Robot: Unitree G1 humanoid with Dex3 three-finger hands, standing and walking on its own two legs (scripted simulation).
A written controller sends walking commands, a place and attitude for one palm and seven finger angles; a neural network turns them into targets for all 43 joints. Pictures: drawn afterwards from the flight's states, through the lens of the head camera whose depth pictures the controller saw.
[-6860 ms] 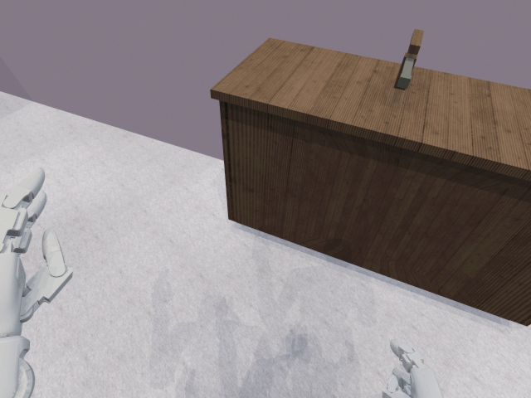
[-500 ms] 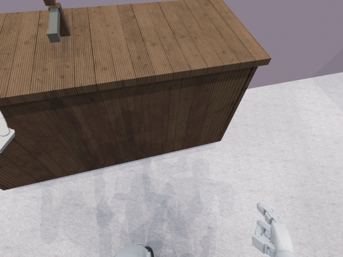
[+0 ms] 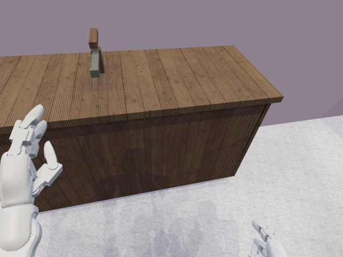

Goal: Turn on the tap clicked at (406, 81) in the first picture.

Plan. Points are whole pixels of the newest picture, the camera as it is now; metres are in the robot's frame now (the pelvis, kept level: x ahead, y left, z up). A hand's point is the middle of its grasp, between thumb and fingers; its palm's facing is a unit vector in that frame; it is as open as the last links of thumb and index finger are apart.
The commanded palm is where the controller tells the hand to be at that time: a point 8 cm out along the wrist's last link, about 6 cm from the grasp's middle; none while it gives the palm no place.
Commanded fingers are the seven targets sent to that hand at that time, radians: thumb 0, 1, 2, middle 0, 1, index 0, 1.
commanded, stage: shuffle to correct the standing spot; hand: left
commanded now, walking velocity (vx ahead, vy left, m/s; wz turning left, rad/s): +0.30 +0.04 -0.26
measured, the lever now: (95, 72) +0.66 +0.33 +0.08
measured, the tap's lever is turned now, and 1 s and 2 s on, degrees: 0 0 0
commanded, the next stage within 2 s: come to a stop and stand still in 1.60 s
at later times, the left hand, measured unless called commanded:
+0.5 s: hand (55, 113) +0.33 +0.28 +0.18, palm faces +0.21 -0.85 -0.49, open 7.4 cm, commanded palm +0.28 +0.33 +0.18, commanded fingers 0.00 0.90 0.90 -0.20 -0.30 -0.20 -0.30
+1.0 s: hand (45, 69) +0.45 +0.35 +0.21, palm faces +0.41 -0.82 -0.39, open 7.4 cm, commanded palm +0.38 +0.37 +0.18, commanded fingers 0.00 0.90 0.90 -0.20 -0.30 -0.20 -0.30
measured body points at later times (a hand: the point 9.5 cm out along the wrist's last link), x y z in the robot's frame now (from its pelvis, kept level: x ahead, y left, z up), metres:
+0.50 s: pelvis +0.09 +0.07 +0.01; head +0.12 +0.09 +0.46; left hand +0.32 +0.32 +0.21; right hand +0.18 -0.18 -0.08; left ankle +0.04 +0.08 -0.73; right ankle +0.18 -0.04 -0.68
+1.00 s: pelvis +0.19 +0.11 -0.02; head +0.21 +0.13 +0.43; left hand +0.42 +0.39 +0.23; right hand +0.37 -0.10 -0.08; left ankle +0.26 +0.28 -0.73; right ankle +0.19 +0.01 -0.69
